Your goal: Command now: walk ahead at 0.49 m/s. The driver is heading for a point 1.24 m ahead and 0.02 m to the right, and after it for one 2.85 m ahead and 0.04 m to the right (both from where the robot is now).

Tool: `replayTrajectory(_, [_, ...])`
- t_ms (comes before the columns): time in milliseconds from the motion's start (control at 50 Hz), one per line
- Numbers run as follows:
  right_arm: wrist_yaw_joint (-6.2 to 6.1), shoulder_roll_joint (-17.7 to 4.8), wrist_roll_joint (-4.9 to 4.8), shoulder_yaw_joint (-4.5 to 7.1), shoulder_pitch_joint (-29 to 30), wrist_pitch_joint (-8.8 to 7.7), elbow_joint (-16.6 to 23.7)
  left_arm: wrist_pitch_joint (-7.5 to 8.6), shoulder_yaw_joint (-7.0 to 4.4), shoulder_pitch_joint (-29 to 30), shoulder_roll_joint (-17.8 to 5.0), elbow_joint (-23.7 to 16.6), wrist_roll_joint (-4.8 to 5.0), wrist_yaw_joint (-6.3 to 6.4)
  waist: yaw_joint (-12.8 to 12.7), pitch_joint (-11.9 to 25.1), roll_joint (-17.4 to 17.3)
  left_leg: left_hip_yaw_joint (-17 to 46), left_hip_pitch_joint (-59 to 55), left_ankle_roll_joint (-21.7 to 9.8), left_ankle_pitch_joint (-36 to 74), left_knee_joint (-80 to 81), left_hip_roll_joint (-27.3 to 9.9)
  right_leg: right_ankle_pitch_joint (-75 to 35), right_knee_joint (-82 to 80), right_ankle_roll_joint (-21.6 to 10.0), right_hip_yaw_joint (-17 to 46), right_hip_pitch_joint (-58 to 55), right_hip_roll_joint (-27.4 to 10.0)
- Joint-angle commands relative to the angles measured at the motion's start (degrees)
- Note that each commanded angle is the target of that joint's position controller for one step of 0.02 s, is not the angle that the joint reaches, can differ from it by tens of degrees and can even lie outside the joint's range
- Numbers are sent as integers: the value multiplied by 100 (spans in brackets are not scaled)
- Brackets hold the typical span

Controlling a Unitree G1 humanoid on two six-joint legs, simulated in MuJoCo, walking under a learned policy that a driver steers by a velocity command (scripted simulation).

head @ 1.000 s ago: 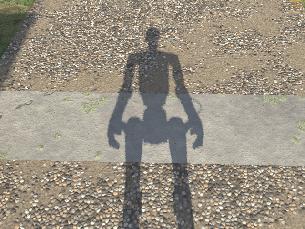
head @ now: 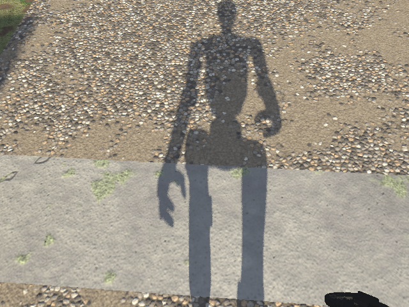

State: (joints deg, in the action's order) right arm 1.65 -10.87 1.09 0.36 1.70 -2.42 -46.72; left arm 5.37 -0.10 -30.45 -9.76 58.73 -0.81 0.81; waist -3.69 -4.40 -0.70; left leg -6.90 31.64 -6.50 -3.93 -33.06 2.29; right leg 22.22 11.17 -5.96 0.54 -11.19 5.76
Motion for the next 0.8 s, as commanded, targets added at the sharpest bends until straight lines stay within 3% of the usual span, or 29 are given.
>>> replayTrajectory(20, [-169,-877,2,322,-2033,-111,-419,4,-215,280,-1090,-210,-24,65,1265,915,550,146,-2558,-372,-83,531,193,-6992,2714,-3,180,824,-1513])
replayTrajectory(40, [-249,-1213,129,436,-2856,-128,-584,16,-163,337,-933,-343,3,16,1538,1457,131,1194,-3825,-665,-888,617,-793,-5091,4287,-48,40,1848,-1239])
replayTrajectory(60, [-225,-1578,266,516,-2894,-124,-573,-18,-44,-435,-193,-386,100,-49,915,1901,-1076,4026,-5176,-1540,-1053,833,-2493,433,6578,138,-206,3978,-171])
replayTrajectory(80, [-131,-1275,-30,494,-2610,-91,-588,-38,-199,-172,-847,-327,-10,-36,988,1688,-294,4827,-4696,-1677,-1972,1683,-2413,492,7027,-7,337,4617,-172])
replayTrajectory(100, [-111,-1006,-96,422,-1922,-101,-489,-12,-236,408,-933,-549,-23,-57,690,696,-186,3898,-3751,-1453,-2283,2028,-2238,-162,6716,-52,358,4857,-541])
replayTrajectory(120, [-80,-702,-79,358,-1640,-152,-469,8,-239,724,-900,-603,-45,-85,581,260,80,3360,-2992,-1268,-1777,2280,-2002,-452,6397,-50,311,4657,-703])
replayTrajectory(140, [-85,-540,-40,304,-1617,-213,-535,-37,-243,778,-796,-585,-70,-104,392,71,181,2868,-2507,-1058,-1183,2379,-1757,-560,6117,-11,319,4384,-855])
replayTrajectory(180, [-121,-387,-37,232,-1828,-314,-746,-178,-192,594,-498,-527,-136,-179,149,100,44,2183,-2009,-833,-424,2529,-1451,-633,5682,134,250,3894,-991])
replayTrajectory(240, [-119,-622,-69,266,-2223,-410,-965,-276,-193,1064,-460,-693,-146,-239,138,-27,-76,1657,-1917,-773,88,2723,-1280,-1028,5172,285,27,4243,-1152])
replayTrajectory(300, [-112,-654,-82,241,-2576,-392,-1072,-306,-196,1949,-542,-973,-110,-251,342,-186,-114,1366,-2187,-601,567,2803,-1123,-1748,4371,409,-165,4806,-1257])
replayTrajectory(380, [-139,-637,-78,196,-3054,-379,-1209,-294,-138,2800,-463,-1204,-44,-264,623,-158,-236,1107,-2674,-354,1242,2666,-1028,-2381,3247,464,-382,4798,-1102])
replayTrajectory(480, [-224,-685,18,174,-3461,-332,-1382,-252,-123,3538,-510,-1442,-39,-249,826,-211,-323,1127,-3712,-478,1960,2278,-1311,-2067,2471,328,-474,4921,-882])
replayTrajectory(540, [-279,-794,48,202,-3256,-314,-1414,-175,-175,3273,-608,-1423,-40,-218,542,-112,-377,1026,-3935,-417,3223,1701,-1461,-1397,2040,66,-537,4234,-647])
replayTrajectory(560, [-285,-850,42,217,-3164,-308,-1417,-142,-226,2763,-686,-1258,-47,-178,318,138,-416,959,-3879,-341,3963,1157,-1427,-1225,1886,-47,-600,3542,-453])
replayTrajectory(580, [-272,-873,11,219,-3049,-291,-1412,-90,-304,1827,-796,-934,-72,-127,-86,598,-291,783,-3633,-236,4125,172,-1252,-1440,1506,-200,-668,2429,-300])
replayTrajectory(600, [-258,-792,-39,181,-2959,-310,-1295,-34,-426,787,-1118,-645,-195,-57,-474,1215,-112,660,-2562,-135,2852,-1159,-1054,-1316,1521,-459,11,854,-949])
replayTrajectory(620, [-197,-190,-263,53,-3476,-319,-1109,-33,-597,76,-1772,-575,-336,-25,-387,2157,1083,198,-509,171,-446,-3479,-187,-881,1330,-1212,2652,-1012,-2801])
replayTrajectory(640, [-204,-641,-148,199,-3457,-310,-1225,-128,-584,286,-1552,-535,-97,-100,-326,2232,818,823,252,107,-2531,-4316,143,-729,575,-1456,3929,-818,-3019])
replayTrajectory(660, [-197,-750,-67,260,-2893,-298,-1051,-143,-511,976,-1278,-596,17,-125,-21,1147,520,984,619,61,-1995,-4337,-261,-458,419,-1238,2948,91,-2734])
replayTrajectory(680, [-164,-656,-39,243,-2522,-325,-945,-104,-426,1424,-917,-665,29,-156,107,614,291,973,508,69,-1549,-4010,-461,-799,158,-1064,2288,930,-2490])
replayTrajectory(700, [-145,-547,-14,251,-2405,-287,-935,-62,-366,1590,-709,-636,11,-159,295,308,256,951,254,93,-1339,-3658,-628,-1181,-23,-829,1761,1502,-2197])
replayTrajectory(740, [-71,-312,110,222,-2572,-129,-990,11,-280,1466,-466,-453,13,-125,547,209,385,876,-237,212,-1173,-3285,-724,-1795,-203,-604,1100,2081,-1850])
replayTrajectory(800, [-16,-296,112,244,-2253,-20,-855,110,-304,1052,-668,-230,29,-108,635,63,337,681,31,349,-818,-2948,-754,-2954,-297,-640,650,2141,-1729])
